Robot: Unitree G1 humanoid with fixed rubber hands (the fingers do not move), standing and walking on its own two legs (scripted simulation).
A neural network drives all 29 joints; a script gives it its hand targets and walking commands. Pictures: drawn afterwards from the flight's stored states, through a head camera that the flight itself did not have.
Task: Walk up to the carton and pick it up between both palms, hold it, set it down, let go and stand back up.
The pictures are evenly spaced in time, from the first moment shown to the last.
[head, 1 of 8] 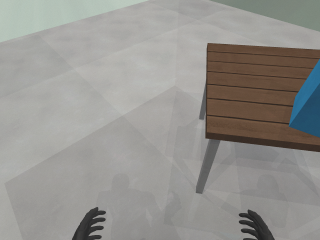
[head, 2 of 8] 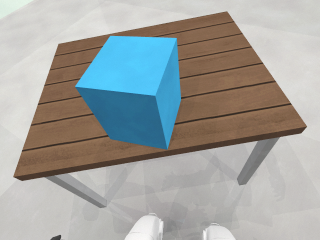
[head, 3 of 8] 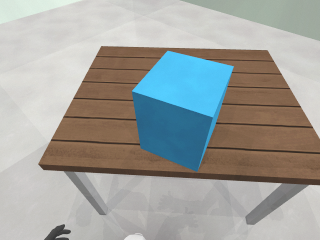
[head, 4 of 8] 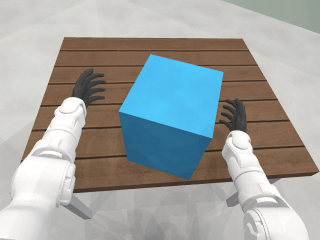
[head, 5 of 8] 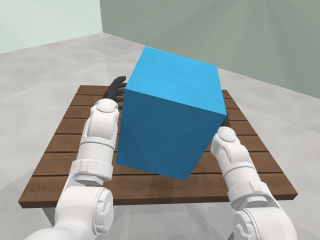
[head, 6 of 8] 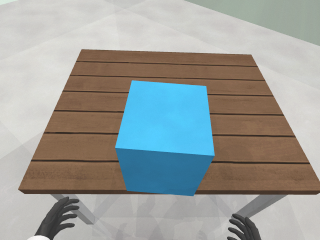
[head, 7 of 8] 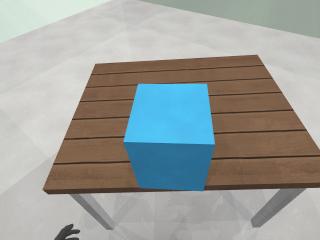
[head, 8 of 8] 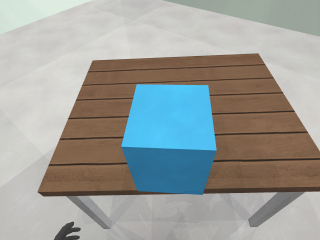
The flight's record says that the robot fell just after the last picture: no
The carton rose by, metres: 0.16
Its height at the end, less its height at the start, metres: +0.00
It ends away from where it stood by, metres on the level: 0.05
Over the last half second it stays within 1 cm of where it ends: yes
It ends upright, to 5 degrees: yes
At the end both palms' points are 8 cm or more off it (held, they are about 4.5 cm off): yes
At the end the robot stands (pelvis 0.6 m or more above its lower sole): yes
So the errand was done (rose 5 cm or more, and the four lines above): yes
